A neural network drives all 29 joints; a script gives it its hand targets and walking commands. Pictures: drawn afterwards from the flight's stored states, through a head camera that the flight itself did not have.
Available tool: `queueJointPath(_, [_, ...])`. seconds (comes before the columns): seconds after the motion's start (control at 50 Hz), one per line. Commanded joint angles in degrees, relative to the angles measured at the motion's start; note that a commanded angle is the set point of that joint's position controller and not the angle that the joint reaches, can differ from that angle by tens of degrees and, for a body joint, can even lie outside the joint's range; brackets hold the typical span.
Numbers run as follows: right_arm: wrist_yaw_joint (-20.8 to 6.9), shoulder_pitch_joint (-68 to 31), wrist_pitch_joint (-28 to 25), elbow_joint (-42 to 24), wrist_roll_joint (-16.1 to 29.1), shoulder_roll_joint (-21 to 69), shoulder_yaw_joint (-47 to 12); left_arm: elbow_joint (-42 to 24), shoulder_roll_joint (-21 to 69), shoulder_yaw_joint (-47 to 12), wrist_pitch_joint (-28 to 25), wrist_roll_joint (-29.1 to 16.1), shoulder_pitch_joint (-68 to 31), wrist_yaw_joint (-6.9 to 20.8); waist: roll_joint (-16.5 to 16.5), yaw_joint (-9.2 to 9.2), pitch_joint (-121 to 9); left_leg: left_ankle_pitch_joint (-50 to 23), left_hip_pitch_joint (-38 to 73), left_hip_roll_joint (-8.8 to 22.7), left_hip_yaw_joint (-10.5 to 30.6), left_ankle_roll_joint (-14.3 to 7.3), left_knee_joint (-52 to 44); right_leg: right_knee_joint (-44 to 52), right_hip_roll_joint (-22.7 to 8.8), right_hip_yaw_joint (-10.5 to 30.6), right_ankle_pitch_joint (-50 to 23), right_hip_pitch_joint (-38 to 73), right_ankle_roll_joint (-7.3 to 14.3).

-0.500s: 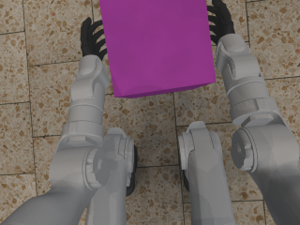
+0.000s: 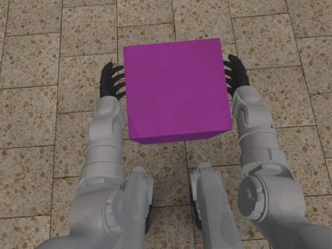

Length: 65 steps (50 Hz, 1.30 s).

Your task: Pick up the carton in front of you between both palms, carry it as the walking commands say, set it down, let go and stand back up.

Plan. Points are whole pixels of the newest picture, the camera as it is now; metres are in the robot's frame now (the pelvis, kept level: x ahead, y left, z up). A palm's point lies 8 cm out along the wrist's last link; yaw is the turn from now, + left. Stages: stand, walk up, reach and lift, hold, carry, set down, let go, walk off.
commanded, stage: reach and lift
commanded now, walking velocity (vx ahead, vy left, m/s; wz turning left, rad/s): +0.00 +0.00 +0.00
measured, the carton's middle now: (173, 102) +0.47 -0.03 -0.13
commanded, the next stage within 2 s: none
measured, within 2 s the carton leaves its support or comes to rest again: neither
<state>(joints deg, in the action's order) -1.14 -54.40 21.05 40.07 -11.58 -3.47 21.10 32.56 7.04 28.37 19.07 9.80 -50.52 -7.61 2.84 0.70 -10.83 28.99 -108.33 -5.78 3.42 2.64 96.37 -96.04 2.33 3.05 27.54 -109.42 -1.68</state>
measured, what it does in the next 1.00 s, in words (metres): rises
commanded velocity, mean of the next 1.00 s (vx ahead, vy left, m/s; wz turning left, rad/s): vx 0.00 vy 0.00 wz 0.00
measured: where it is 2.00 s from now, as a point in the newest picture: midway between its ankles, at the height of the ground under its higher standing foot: (172, 215)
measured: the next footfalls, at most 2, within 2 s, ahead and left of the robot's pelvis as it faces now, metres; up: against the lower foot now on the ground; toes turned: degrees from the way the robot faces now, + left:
none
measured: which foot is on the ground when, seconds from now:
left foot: down 0.00-1.00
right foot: down 0.00-1.00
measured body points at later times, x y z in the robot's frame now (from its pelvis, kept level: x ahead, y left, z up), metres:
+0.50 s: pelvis +0.05 -0.01 +0.14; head +0.17 -0.02 +0.57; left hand +0.44 +0.13 +0.11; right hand +0.43 -0.17 +0.10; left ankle +0.10 +0.12 -0.49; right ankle +0.11 -0.13 -0.49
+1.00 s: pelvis +0.09 +0.00 +0.25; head +0.07 +0.00 +0.70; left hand +0.41 +0.14 +0.26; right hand +0.39 -0.16 +0.25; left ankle +0.10 +0.12 -0.49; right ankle +0.11 -0.13 -0.49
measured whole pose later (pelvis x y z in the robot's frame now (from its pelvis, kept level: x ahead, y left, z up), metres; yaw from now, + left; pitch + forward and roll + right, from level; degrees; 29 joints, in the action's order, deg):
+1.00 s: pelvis +0.09 +0.00 +0.25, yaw -2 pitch +3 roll +0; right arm 1.5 -15.2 29.9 23.9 -12.9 8.3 14.8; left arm 24.7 9.0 16.2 27.9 12.6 -16.2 -2.8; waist 0.7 0.3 -6.3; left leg 16.3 -19.8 -2.1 4.7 0.0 33.0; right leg -32.2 1.5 4.4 14.6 -20.8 -0.7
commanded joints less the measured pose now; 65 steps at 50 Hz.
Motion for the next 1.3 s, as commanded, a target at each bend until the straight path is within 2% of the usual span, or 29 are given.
queueJointPath(0.0, [-13.43,-33.38,-1.05,-3.17,11.09,62.62,-31.47,3.00,60.04,-37.76,0.62,-9.48,-37.14,14.69,-3.11,1.32,-58.01,-9.70,31.66,-5.83,-6.16,0.15,-12.91,11.83,6.60,-6.18,-12.15,40.26,1.10])
queueJointPath(0.16, [-11.69,-24.62,-0.86,-3.21,10.66,66.06,-33.08,4.42,60.25,-38.42,0.71,-9.23,-27.73,15.88,-5.67,0.44,-49.57,-9.39,35.94,-5.70,-5.11,-0.52,-20.30,20.16,6.58,-4.03,-12.48,50.45,0.41])
queueJointPath(0.36, [-10.35,-14.19,-2.37,-3.31,8.40,67.60,-32.41,6.10,60.77,-38.22,-0.41,-7.28,-16.99,17.16,-4.25,0.38,-39.29,-11.07,46.17,-4.72,-2.87,-1.15,-31.83,31.68,6.11,-1.04,-14.59,62.87,1.17])
queueJointPath(0.62, [-10.44,-1.95,-2.31,-7.82,8.47,68.22,-36.26,3.23,61.28,-41.91,0.20,-5.93,-2.48,17.83,-3.43,-0.24,-29.27,-19.84,68.13,-2.42,0.62,-1.92,-48.21,47.39,5.00,1.24,-22.07,80.09,1.72])
queueJointPath(0.76, [-10.97,3.98,0.24,-11.11,9.09,67.96,-38.05,0.46,61.47,-44.48,3.01,-6.40,3.70,18.61,-2.67,-0.15,-22.61,-25.69,80.90,-0.99,1.84,-2.02,-57.24,56.09,4.19,1.85,-26.68,89.05,2.01])
queueJointPath(0.94, [-11.81,8.92,7.21,-17.95,10.36,67.31,-40.57,-4.57,61.84,-46.41,9.80,-7.62,9.76,19.87,-2.22,-0.28,-12.44,-29.91,94.94,0.57,2.27,-2.00,-68.45,67.15,3.23,1.63,-28.47,100.14,1.81])
queueJointPath(1.0, [-12.04,9.69,9.85,-19.02,9.59,65.91,-39.32,-5.10,60.60,-45.00,12.30,-7.00,10.47,20.22,-1.99,-0.26,-6.76,-27.48,96.66,1.08,2.31,-2.02,-71.67,70.14,3.03,1.43,-25.91,101.67,1.88])
queueJointPath(1.06, [-12.33,9.24,11.77,-18.03,8.03,65.02,-36.28,-4.13,59.10,-42.11,14.11,-5.43,9.68,20.71,-1.85,-0.16,-0.85,-21.86,96.71,1.47,2.26,-2.28,-74.16,72.26,2.79,1.13,-20.65,101.67,2.08])
queueJointPath(1.14, [-13.12,5.38,12.31,-15.85,6.30,65.04,-32.81,-2.36,58.82,-38.61,14.51,-3.92,5.34,21.57,-1.80,-0.14,2.45,-15.33,95.79,1.72,1.83,-2.88,-75.13,72.95,2.48,0.62,-14.77,101.61,2.44])
queueJointPath(1.28, [-13.67,-0.31,11.74,-17.28,7.05,67.58,-34.40,-4.06,59.74,-39.42,13.79,-4.35,-0.67,22.42,-2.48,-0.55,-2.73,-15.54,97.49,1.43,1.07,-3.23,-74.54,72.68,2.27,0.46,-15.26,104.38,2.23])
